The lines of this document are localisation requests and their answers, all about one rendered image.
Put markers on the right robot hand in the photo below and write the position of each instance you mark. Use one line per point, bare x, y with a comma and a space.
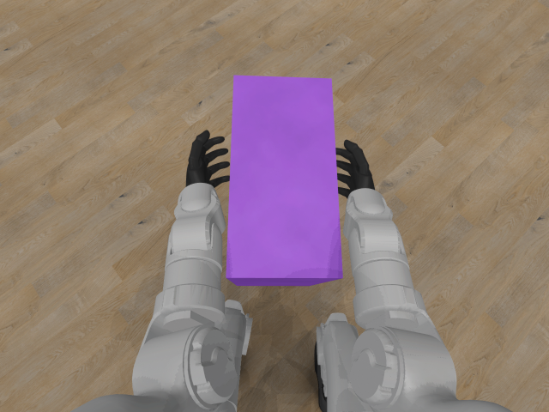
358, 168

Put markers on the left robot upper arm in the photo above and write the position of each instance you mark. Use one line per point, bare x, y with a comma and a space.
190, 370

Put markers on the right robot upper arm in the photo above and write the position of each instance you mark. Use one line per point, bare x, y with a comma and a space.
397, 370

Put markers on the left robot shin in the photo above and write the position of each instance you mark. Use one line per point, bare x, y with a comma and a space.
234, 304

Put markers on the left robot hand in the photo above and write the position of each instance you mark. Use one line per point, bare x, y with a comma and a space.
198, 170

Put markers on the robot left forearm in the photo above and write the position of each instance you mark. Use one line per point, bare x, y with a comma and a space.
191, 293

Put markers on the carton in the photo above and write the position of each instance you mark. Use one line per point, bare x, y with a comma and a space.
283, 216

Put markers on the robot right forearm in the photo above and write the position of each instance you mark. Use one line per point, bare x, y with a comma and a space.
383, 284

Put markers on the left robot thigh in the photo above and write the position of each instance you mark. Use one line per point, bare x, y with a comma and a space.
236, 327

